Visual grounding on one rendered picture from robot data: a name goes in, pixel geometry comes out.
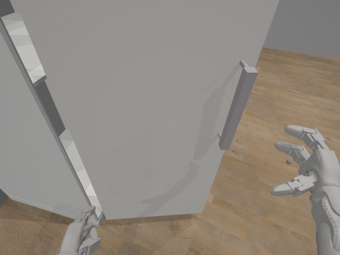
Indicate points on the robot right hand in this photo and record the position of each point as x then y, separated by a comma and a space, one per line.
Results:
323, 163

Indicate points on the robot right forearm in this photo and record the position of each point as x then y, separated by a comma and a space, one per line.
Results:
326, 213

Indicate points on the handle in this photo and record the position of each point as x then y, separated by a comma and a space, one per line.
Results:
241, 96

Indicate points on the robot left hand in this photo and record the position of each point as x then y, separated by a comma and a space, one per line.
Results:
74, 238

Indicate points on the fridge door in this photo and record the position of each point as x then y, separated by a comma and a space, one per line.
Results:
145, 86

